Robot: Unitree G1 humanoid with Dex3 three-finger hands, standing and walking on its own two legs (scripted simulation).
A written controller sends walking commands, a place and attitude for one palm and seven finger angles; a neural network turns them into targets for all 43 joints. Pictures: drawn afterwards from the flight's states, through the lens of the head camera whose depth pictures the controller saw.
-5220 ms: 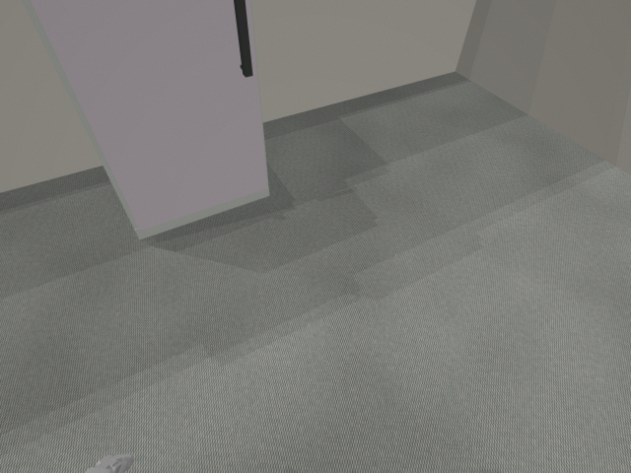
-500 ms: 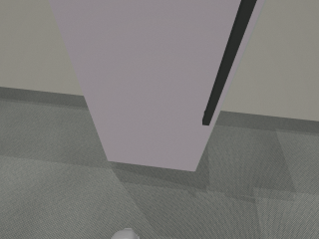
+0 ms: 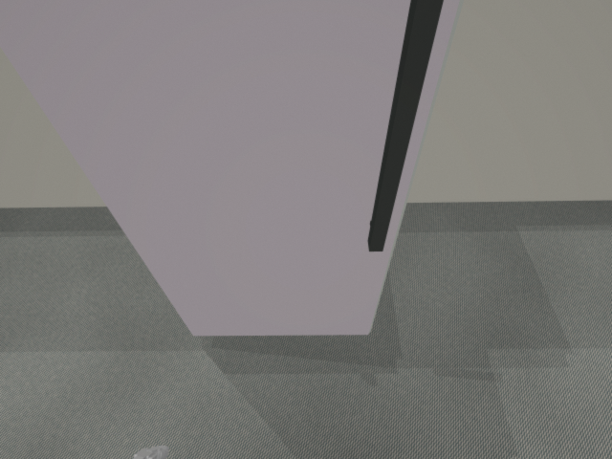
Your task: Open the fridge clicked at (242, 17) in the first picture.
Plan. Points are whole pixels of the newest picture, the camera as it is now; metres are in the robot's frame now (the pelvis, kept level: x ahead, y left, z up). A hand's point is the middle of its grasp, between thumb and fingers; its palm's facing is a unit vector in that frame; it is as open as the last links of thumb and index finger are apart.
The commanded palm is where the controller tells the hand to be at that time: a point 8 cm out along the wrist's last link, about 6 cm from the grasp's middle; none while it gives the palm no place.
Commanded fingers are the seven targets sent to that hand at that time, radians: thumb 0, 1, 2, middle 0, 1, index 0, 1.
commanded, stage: come to a stop and stand still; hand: right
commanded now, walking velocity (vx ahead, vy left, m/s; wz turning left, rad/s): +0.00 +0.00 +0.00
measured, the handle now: (391, 146) +0.52 -0.11 +0.12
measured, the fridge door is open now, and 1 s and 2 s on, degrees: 0 0 0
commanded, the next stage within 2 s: look again from close up in 1.38 s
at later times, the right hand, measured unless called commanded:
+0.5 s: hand out of the picture -0.02 -0.16 -0.16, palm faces -0.01 +0.98 -0.20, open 7.4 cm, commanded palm none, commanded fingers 0.00 -0.90 -0.90 0.20 0.30 0.20 0.30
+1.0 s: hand out of the picture -0.03 -0.13 -0.17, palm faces -0.01 +0.99 -0.16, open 7.4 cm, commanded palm none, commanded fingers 0.00 -0.90 -0.90 0.20 0.30 0.20 0.30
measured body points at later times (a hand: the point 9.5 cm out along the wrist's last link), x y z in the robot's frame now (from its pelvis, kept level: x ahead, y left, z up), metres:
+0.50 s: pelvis -0.03 +0.01 +0.01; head -0.03 +0.02 +0.46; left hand -0.02 +0.25 -0.15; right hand -0.02 -0.21 -0.14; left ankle -0.06 +0.13 -0.73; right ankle +0.04 -0.10 -0.73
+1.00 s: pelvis -0.02 +0.02 +0.01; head +0.00 +0.02 +0.46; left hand -0.06 +0.22 -0.16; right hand -0.03 -0.18 -0.15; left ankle -0.06 +0.13 -0.73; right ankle +0.04 -0.10 -0.73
